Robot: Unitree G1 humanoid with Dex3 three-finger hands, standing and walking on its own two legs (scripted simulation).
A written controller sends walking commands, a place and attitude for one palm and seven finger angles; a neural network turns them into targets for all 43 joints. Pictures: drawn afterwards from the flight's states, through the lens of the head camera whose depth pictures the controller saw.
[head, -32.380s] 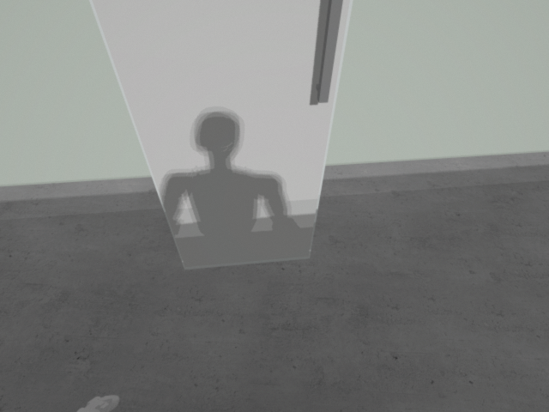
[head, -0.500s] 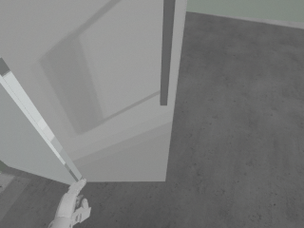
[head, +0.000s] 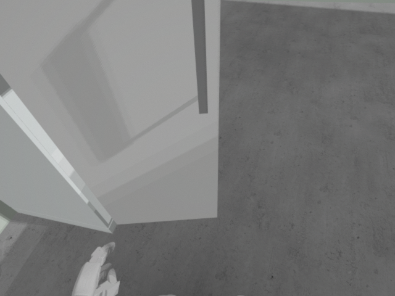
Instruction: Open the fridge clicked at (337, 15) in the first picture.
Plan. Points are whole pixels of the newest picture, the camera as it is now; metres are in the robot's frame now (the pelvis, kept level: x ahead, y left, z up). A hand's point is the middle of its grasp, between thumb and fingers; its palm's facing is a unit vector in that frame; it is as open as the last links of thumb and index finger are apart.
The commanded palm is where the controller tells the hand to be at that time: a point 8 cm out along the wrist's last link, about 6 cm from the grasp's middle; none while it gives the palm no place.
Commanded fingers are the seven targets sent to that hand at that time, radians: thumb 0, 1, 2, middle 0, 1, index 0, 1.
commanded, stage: step back with the hand held close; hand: right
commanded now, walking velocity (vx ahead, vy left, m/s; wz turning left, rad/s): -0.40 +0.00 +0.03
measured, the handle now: (199, 33) +0.54 +0.02 +0.27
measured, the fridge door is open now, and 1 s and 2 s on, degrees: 74 74 74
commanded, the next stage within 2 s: stop stepping back and stand still in 0.44 s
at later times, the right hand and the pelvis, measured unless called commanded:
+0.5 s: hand out of the picture +0.11 -0.27 +0.19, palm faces +0.48 +0.80 -0.36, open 7.4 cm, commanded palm +0.03 -0.31 +0.20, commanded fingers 0.00 -0.90 -0.90 0.20 0.30 0.20 0.30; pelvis -0.09 -0.01 -0.01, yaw -3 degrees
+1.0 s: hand out of the picture +0.06 -0.28 +0.18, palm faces +0.40 +0.84 -0.37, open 7.4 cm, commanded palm +0.01 -0.31 +0.20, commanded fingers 0.00 -0.90 -0.90 0.20 0.30 0.20 0.30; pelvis -0.15 -0.02 +0.02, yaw +3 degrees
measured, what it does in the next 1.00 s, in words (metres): walks backwards: right foot, then left foot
